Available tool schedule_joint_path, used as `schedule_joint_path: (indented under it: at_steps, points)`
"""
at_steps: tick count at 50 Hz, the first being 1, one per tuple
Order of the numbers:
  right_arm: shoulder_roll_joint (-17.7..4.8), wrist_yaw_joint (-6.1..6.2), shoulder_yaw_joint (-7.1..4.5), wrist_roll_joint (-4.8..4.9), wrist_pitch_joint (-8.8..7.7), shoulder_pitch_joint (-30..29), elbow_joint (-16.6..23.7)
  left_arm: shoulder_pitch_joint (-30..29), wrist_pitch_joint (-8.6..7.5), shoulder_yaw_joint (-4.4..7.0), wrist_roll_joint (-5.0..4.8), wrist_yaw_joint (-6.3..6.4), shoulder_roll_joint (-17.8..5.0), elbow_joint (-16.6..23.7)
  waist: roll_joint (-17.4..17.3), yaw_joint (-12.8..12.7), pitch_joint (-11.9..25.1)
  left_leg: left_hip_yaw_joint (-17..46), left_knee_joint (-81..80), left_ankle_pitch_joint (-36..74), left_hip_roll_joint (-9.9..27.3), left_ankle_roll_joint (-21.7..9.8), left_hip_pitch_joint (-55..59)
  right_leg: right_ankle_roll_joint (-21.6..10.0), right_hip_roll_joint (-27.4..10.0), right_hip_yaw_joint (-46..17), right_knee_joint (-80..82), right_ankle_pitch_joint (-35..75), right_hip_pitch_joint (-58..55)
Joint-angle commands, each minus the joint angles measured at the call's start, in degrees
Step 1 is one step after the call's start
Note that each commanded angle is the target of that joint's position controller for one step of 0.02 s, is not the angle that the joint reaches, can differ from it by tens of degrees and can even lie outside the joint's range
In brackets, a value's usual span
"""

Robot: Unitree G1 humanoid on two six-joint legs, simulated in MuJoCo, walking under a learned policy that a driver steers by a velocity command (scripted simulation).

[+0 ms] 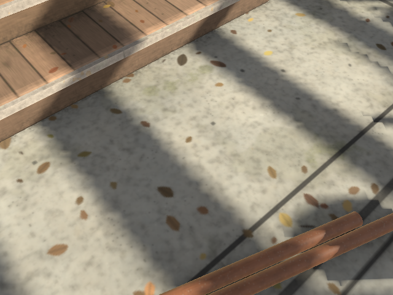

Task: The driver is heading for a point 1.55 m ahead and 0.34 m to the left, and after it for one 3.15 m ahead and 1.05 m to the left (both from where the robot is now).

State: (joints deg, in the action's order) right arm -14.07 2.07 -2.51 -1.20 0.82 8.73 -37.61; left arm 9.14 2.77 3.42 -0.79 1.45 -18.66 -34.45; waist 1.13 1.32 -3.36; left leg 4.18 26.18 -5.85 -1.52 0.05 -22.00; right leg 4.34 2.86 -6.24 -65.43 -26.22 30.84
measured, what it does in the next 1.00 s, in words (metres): steps on the spot: right foot, then left foot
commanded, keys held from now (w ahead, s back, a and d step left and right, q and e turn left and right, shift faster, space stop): shift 0.60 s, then w+shift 0.40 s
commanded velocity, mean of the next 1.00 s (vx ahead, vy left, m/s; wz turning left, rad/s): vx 0.22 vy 0.00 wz -0.09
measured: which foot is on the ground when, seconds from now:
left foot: down 0.00-0.16, up 0.18-0.40, down 0.42-1.00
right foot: up 0.00-0.12, down 0.14-0.82, up 0.84-1.00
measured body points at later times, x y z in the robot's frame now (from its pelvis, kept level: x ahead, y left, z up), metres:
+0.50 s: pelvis +0.00 -0.02 +0.00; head +0.00 -0.02 +0.45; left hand +0.16 +0.21 -0.10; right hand +0.11 -0.29 -0.11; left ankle +0.00 +0.13 -0.73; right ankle -0.01 -0.12 -0.73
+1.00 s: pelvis +0.09 +0.01 +0.01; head +0.10 +0.03 +0.46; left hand +0.29 +0.25 -0.09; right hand +0.04 -0.25 -0.11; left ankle +0.00 +0.12 -0.73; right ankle +0.12 -0.12 -0.66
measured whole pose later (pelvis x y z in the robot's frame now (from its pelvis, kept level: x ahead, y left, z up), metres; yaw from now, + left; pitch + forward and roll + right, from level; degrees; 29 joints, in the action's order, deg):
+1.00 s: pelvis +0.09 +0.01 +0.01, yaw -2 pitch +3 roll +0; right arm -13.4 -1.0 -2.9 -1.8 -4.4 29.2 -49.3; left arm 9.5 -1.8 3.4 2.8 -3.4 -15.7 -39.1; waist 2.1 4.1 3.3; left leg 0.2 17.6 -17.7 -1.1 -2.3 -3.2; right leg -2.4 -2.4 1.0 -60.9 -12.8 36.4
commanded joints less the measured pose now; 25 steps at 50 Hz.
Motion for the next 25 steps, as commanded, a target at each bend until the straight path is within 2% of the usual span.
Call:
schedule_joint_path:
  at_steps: [1,3,5,6,7,8,9,10,11,12,13,15,18,19,20,21,22,23,24,25]
  points:
    - [-9.22,0.01,-2.56,0.70,-0.21,-2.56,3.80,2.41,-1.09,-0.28,0.31,-0.20,-1.29,2.96,-11.25,-1.05,12.19,10.72,-7.47,7.55,11.58,-12.78,10.25,-0.47,-1.11,3.83,12.06,-0.52,-6.11]
    - [-9.99,-0.15,-2.80,1.16,0.03,-0.81,2.89,2.47,-1.04,-0.12,0.15,-0.57,-2.24,2.22,-13.24,-0.10,11.65,12.00,-7.67,3.42,12.94,-13.14,10.61,-1.37,-1.53,4.69,19.53,1.05,-9.37]
    - [-9.84,-0.14,-2.57,1.64,0.29,0.22,2.09,4.34,-0.94,0.07,0.18,-1.04,-2.11,0.94,-13.48,-1.05,10.76,11.92,-6.28,0.54,13.01,-12.02,9.18,-3.20,-1.03,6.04,30.46,6.17,-14.61]
    - [-9.41,-0.07,-2.37,2.01,0.37,1.36,1.50,5.67,-0.94,0.05,0.40,-1.28,-1.50,0.03,-12.87,-1.84,10.01,10.82,-5.18,-0.51,12.08,-10.48,6.72,-4.74,-0.12,7.13,37.64,10.31,-18.78]
    - [-8.40,-0.09,-2.08,2.24,0.13,4.52,0.22,5.62,-0.95,0.09,1.08,-1.31,-2.16,0.17,-10.85,-1.66,9.41,9.04,-3.15,-3.14,10.56,-7.17,2.65,-6.73,-1.33,5.04,41.62,13.39,-23.43]
    - [-5.35,-0.40,-1.28,1.01,-0.37,5.95,0.40,6.51,-0.89,0.63,1.89,-1.11,-5.58,0.71,0.06,-0.68,10.55,2.95,7.23,-12.45,5.87,-2.26,-4.27,-9.97,-11.42,-6.79,44.55,17.98,-29.24]
    - [-4.51,-0.32,-1.06,0.61,-1.27,1.23,3.50,4.01,-1.23,0.85,3.71,-1.62,-7.01,0.03,15.03,-0.94,7.94,-2.69,9.24,-22.94,1.69,0.60,-7.27,-17.65,-21.72,-17.57,48.30,18.88,-18.16]
    - [-8.24,-0.04,-2.11,0.63,-1.36,-1.52,3.23,1.19,-2.20,0.01,4.54,-1.59,-4.27,1.60,9.92,-2.49,5.18,-0.29,17.02,-23.22,3.76,2.09,-4.24,-19.26,-20.56,-16.83,50.13,17.08,-14.34]
    - [-8.20,-0.12,-2.47,0.98,-1.19,-0.37,1.99,-0.52,-3.02,-0.65,4.30,-1.48,-2.11,0.89,7.84,-1.23,4.59,-0.23,19.52,-21.16,3.55,2.59,-3.46,-17.88,-18.23,-13.73,49.35,16.96,-13.40]
    - [-7.39,0.10,-2.52,0.68,-0.80,1.75,0.23,-1.79,-3.54,-0.52,3.13,-1.29,-2.35,0.81,6.59,-0.56,4.21,-0.80,20.90,-19.33,3.50,3.53,-2.97,-16.26,-15.32,-10.54,48.12,17.95,-14.14]
    - [-6.95,0.12,-2.47,0.25,-0.54,2.51,-0.26,-2.52,-3.97,-0.73,2.16,-1.14,-1.66,0.26,6.84,-0.61,3.92,-0.12,21.15,-17.10,4.32,4.25,-3.30,-15.54,-14.62,-9.57,46.82,23.07,-15.39]
    - [-4.95,-0.05,-1.79,0.71,-0.54,3.46,-0.74,-2.16,-3.98,-1.11,1.86,-0.99,-0.69,-0.63,6.82,-0.14,4.94,-1.12,19.83,-17.19,4.22,5.08,-0.10,-15.40,-12.94,-6.66,44.03,35.21,-16.29]
    - [-3.76,-0.39,-1.00,1.44,-0.78,1.96,-0.58,-0.01,-3.45,-1.07,1.28,-0.98,-0.46,-1.90,6.60,-1.23,6.71,-2.61,8.93,-15.55,3.63,5.01,2.91,-15.79,-12.38,-6.99,40.48,40.59,-21.11]
    - [-3.65,-0.51,-0.84,1.44,-0.86,2.86,-1.10,0.10,-3.30,-1.08,0.85,-0.90,-0.45,-2.32,5.93,-0.44,7.02,-2.99,2.16,-8.88,3.41,4.63,6.23,-15.04,-11.81,-6.98,39.81,39.61,-21.03]
    - [-4.47,-0.61,-0.84,1.05,-0.91,3.36,-1.49,1.35,-3.45,-1.03,0.60,-0.85,-0.38,-2.90,4.77,-0.37,7.28,-2.06,-2.10,-0.50,3.85,3.97,10.13,-13.49,-10.98,-7.17,39.86,35.88,-20.19]
    - [-6.70,-0.46,-1.14,0.43,-0.87,3.81,-1.38,3.14,-3.98,-1.23,1.17,-0.98,0.30,-3.40,2.15,-1.15,8.12,0.43,-1.49,9.08,6.23,3.14,14.34,-11.34,-9.57,-6.76,39.60,29.57,-18.17]
    - [-9.98,-0.25,-1.97,0.54,-0.65,4.07,-1.69,5.56,-4.65,-0.95,1.86,-1.55,-0.48,-3.65,-2.81,-3.32,7.81,0.13,2.17,11.77,6.99,1.45,16.49,-9.71,-6.96,-4.66,40.13,24.38,-15.16]
    - [-8.99,-0.54,-2.17,0.94,-0.54,4.12,-2.51,4.18,-4.86,-0.83,1.77,-1.68,-0.81,-4.00,-4.25,-1.97,7.38,-0.95,3.03,4.88,5.27,0.26,13.49,-8.25,-4.95,-1.77,40.16,20.86,-16.23]
    - [-6.62,-0.76,-1.63,0.66,-0.55,4.01,-2.51,1.44,-4.82,-0.82,1.55,-1.66,-0.93,-4.08,-2.24,-0.43,6.14,-0.86,1.78,1.84,4.76,0.35,12.45,-7.61,-4.62,-1.03,39.39,18.24,-15.83]
    - [-5.95,-0.64,-1.40,0.30,-0.60,3.25,-2.72,0.12,-4.61,-0.92,1.37,-1.42,0.19,-3.83,-2.05,-0.58,5.62,-0.74,1.14,1.02,4.78,0.69,11.83,-7.47,-4.47,-0.49,39.15,17.47,-15.32]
